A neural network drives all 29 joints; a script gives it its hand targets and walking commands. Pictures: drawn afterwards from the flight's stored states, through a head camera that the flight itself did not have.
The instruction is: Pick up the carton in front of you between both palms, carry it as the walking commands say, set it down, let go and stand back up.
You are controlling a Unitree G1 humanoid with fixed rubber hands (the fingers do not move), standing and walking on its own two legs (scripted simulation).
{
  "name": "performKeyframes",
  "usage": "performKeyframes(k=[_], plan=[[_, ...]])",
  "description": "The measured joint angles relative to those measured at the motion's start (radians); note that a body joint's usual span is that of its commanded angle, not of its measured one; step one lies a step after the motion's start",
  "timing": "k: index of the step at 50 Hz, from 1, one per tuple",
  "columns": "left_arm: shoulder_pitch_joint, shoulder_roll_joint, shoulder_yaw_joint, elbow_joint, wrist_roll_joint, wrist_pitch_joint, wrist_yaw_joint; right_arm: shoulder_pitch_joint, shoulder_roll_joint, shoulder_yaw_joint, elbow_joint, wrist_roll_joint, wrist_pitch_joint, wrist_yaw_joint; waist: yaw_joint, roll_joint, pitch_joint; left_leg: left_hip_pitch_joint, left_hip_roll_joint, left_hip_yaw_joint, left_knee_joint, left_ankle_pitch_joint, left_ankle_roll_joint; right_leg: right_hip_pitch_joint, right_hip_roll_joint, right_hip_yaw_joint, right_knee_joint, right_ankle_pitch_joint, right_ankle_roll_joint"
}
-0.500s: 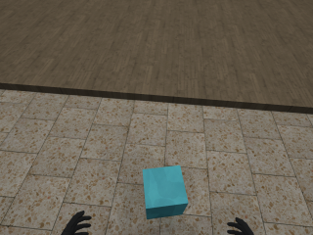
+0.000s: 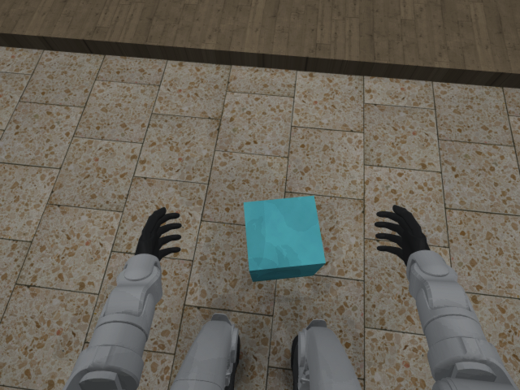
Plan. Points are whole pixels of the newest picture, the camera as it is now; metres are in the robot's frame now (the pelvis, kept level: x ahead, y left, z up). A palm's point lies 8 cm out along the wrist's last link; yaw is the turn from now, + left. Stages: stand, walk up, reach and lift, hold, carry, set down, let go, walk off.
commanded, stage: reach and lift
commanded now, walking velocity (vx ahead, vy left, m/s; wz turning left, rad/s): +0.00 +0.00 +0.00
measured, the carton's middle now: (281, 242) +0.46 -0.02 -0.57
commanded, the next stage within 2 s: none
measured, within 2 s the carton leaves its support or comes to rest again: neither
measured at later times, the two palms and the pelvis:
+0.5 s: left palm (190, 192) +0.44 +0.17 -0.15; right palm (385, 173) +0.51 -0.21 -0.14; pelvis -0.03 -0.02 -0.04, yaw +1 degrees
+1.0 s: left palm (208, 231) +0.43 +0.18 -0.38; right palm (353, 222) +0.48 -0.21 -0.39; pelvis -0.06 +0.00 -0.23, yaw +3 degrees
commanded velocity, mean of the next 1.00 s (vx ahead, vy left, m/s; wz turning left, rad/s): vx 0.00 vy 0.00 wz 0.00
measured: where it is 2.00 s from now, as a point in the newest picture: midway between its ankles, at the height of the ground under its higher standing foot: (263, 381)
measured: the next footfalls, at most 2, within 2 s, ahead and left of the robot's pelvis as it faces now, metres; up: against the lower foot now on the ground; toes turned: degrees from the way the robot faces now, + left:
none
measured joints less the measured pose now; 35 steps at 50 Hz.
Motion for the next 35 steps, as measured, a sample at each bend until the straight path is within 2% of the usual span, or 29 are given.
performKeyframes(k=[12,19,28,35], plan=[[-0.424,-0.027,0.136,0.116,0.017,-0.013,0.067,-0.493,-0.068,-0.072,0.217,-0.020,-0.010,0.009,0.020,-0.007,0.016,-0.307,0.004,-0.006,0.046,0.070,-0.021,-0.319,0.014,0.005,0.060,0.067,-0.014],[-0.624,-0.026,0.202,0.144,0.034,-0.019,0.082,-0.729,-0.117,-0.096,0.301,-0.045,-0.018,0.009,0.033,-0.005,0.032,-0.436,0.005,-0.007,0.054,0.089,-0.029,-0.453,0.020,0.010,0.075,0.087,-0.019],[-0.638,-0.055,0.274,0.136,0.099,-0.076,0.045,-0.763,-0.092,-0.156,0.301,-0.120,-0.059,0.015,0.029,-0.004,-0.034,-0.551,-0.001,-0.008,0.052,0.080,-0.031,-0.572,0.023,0.018,0.080,0.075,-0.019],[-0.626,-0.061,0.288,0.191,0.110,-0.128,0.033,-0.730,-0.064,-0.170,0.322,-0.120,-0.098,-0.005,0.018,-0.009,-0.104,-0.735,-0.015,-0.016,0.217,0.011,-0.036,-0.755,0.026,0.026,0.241,0.009,-0.012]])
